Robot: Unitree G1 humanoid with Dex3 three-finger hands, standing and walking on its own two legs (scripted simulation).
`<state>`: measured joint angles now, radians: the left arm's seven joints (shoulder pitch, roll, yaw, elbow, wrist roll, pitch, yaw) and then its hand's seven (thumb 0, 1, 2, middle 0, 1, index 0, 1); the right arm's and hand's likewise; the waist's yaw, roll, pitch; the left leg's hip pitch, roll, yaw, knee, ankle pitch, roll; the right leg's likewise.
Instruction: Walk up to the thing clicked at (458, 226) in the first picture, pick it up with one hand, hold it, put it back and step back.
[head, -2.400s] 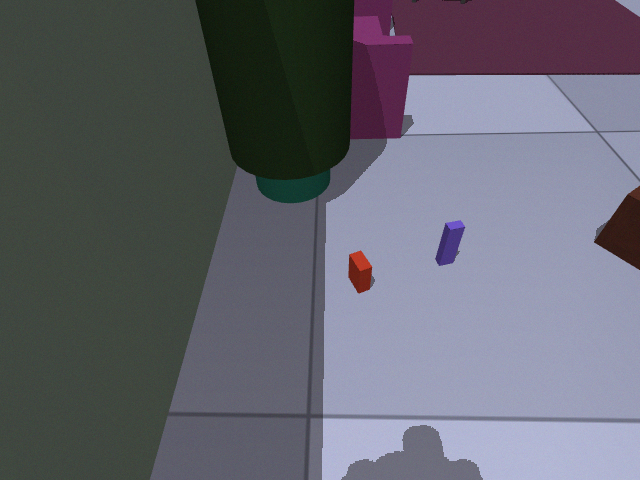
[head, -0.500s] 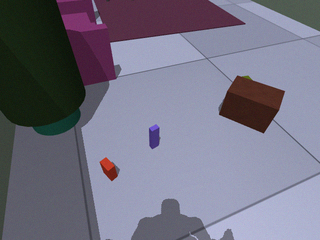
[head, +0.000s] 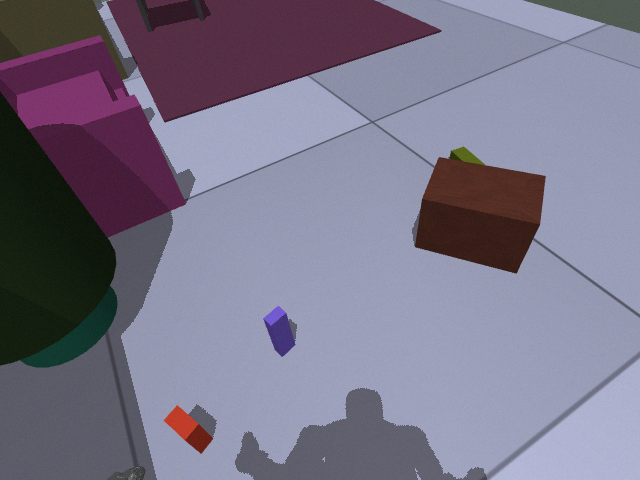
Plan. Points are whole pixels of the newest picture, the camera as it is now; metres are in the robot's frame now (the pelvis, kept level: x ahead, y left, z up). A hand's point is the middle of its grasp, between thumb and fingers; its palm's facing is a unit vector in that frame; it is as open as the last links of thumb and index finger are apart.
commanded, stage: walk up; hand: left
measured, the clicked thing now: (280, 332) +0.69 +0.22 -0.66
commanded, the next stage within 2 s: none
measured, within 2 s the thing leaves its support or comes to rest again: neither
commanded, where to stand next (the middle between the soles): +0.36 +0.04 m, yaw -1 degrees
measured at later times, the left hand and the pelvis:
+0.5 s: hand (139, 445) +0.23 +0.32 -0.14, palm faces -0.12 -0.93 -0.35, open 7.4 cm; pelvis +0.17 +0.04 +0.01, yaw -3 degrees
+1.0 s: hand (182, 344) +0.38 +0.28 -0.12, palm faces -0.07 -0.90 -0.43, open 7.4 cm; pelvis +0.28 +0.02 +0.00, yaw -3 degrees
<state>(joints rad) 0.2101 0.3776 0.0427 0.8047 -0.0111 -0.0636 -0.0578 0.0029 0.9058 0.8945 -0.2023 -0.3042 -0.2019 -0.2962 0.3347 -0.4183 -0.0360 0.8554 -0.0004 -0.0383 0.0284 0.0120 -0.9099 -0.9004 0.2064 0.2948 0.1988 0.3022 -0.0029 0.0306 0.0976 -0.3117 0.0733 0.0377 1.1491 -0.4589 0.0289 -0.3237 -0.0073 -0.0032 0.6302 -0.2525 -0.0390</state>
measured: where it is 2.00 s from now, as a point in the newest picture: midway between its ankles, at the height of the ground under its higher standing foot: (345, 470)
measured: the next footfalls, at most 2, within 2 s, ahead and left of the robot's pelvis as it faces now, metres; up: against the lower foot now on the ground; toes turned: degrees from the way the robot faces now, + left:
left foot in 0.28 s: +0.25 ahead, +0.15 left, +0.00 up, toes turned +3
right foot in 0.70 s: +0.31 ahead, -0.10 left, +0.00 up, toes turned -3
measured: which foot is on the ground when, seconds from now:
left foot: up 0.00-0.26, down 0.28-0.74, up 0.76-1.00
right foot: down 0.00-0.32, up 0.34-0.68, down 0.70-1.00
